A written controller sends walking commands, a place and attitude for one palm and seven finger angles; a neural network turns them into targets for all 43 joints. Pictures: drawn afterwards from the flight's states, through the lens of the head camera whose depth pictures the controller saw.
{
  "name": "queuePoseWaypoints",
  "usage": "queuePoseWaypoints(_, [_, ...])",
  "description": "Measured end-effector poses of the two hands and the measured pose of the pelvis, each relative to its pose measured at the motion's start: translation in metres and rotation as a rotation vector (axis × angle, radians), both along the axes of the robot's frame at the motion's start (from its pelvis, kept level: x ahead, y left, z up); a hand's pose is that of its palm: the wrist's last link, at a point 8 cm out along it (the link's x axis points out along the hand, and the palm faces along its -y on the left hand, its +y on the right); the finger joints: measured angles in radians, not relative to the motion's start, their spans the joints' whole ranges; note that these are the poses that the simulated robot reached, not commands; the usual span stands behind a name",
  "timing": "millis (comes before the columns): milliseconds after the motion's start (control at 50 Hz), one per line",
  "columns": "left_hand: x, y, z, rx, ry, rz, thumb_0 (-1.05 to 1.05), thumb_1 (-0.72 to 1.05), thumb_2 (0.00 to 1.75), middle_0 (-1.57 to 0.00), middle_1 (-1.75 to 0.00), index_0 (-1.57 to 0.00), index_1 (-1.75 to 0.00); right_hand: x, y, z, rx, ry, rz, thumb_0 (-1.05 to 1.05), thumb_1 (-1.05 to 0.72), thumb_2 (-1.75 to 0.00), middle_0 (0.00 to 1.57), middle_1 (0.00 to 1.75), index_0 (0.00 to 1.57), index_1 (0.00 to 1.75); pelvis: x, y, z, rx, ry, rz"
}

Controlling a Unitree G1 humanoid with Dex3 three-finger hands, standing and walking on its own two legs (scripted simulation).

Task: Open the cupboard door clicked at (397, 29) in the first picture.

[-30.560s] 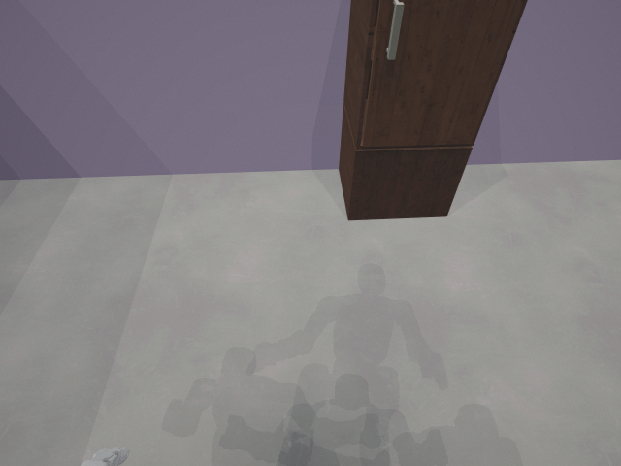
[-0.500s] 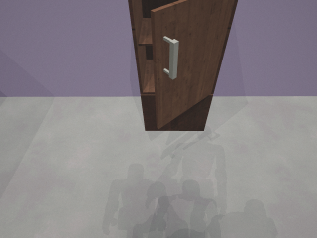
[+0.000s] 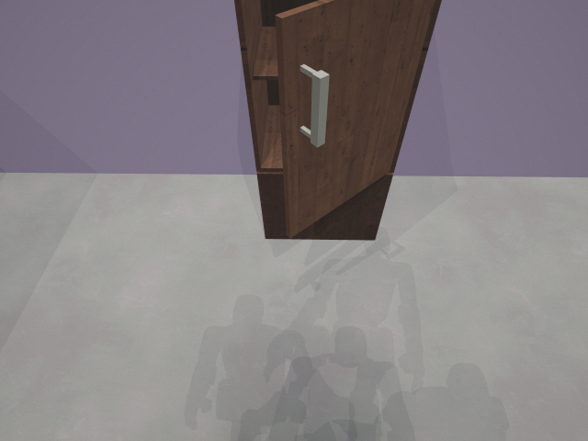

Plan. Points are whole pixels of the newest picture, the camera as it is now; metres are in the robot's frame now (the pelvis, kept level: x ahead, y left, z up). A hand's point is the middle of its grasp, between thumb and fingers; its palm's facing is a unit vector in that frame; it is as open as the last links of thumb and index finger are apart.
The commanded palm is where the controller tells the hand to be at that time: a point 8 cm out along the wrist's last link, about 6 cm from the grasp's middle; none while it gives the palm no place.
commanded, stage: look to check the result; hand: left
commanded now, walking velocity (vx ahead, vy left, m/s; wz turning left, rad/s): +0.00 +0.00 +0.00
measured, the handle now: (312, 106) +0.68 +0.00 +0.07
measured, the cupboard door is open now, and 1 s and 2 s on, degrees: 41 41 41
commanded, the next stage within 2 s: walk to a spot facing it in 0.16 s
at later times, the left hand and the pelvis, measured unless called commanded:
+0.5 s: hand out of the picture +0.07 +0.21 -0.17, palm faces -0.04 -0.96 -0.27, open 7.4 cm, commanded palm none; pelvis +0.01 +0.00 +0.00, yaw -4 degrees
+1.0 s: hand out of the picture +0.09 +0.16 -0.16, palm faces -0.27 -0.92 -0.27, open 7.4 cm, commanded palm none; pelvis +0.00 -0.02 +0.00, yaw -21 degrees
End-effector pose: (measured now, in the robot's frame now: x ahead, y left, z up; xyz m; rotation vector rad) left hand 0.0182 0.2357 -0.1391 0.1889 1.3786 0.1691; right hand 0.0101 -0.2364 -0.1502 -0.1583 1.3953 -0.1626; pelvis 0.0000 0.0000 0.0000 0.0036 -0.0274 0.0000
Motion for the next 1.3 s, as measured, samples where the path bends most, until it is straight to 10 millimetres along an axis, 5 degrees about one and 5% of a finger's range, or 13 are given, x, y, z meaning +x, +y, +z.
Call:
queuePoseWaypoints(440, [0.043, 0.023, 0.006, 0.050, -0.057, -0.043, 0.00, 0.91, 0.90, -0.20, -0.30, -0.20, -0.30, 0.039, -0.020, 0.006, -0.051, -0.087, -0.004, 0.00, -0.91, -0.90, 0.20, 0.30, 0.20, 0.29, 0.007, 0.000, -0.001, -0.001, 0.010, -0.042])
queuePoseWaypoints(600, [0.054, 0.012, -0.006, 0.026, -0.032, -0.111, 0.00, 0.91, 0.90, -0.20, -0.30, -0.20, -0.30, 0.020, -0.018, -0.003, -0.044, -0.095, -0.093, 0.00, -0.91, -0.90, 0.20, 0.30, 0.20, 0.29, 0.002, -0.002, -0.012, 0.020, 0.016, -0.124])
queuePoseWaypoints(760, [0.071, -0.014, -0.005, 0.057, -0.066, -0.179, 0.00, 0.91, 0.90, -0.20, -0.30, -0.20, -0.30, 0.001, -0.043, -0.026, -0.020, -0.083, -0.177, 0.00, -0.91, -0.90, 0.20, 0.30, 0.20, 0.29, -0.002, -0.023, -0.024, 0.026, 0.007, -0.206])
queuePoseWaypoints(960, [0.078, -0.032, 0.010, 0.048, 0.003, -0.276, 0.00, 0.91, 0.90, -0.20, -0.30, -0.20, -0.30, 0.021, -0.060, 0.008, -0.055, -0.193, -0.279, 0.01, -0.91, -0.90, 0.20, 0.30, 0.20, 0.29, 0.000, -0.025, -0.001, 0.052, 0.051, -0.340])
queuePoseWaypoints(1160, [0.131, -0.016, -0.006, 0.006, -0.044, -0.390, 0.00, 0.91, 0.90, -0.20, -0.30, -0.20, -0.30, 0.030, -0.041, 0.027, -0.128, -0.299, -0.359, 0.00, -0.91, -0.90, 0.20, 0.30, 0.20, 0.29, 0.011, 0.004, -0.006, 0.025, 0.065, -0.455])
queuePoseWaypoints(1300, [0.193, -0.018, -0.007, -0.028, -0.125, -0.502, 0.00, 0.91, 0.90, -0.20, -0.30, -0.20, -0.30, -0.022, -0.013, 0.029, -0.161, -0.205, -0.407, 0.00, -0.91, -0.90, 0.20, 0.30, 0.20, 0.29, 0.016, 0.016, -0.007, -0.015, 0.052, -0.538])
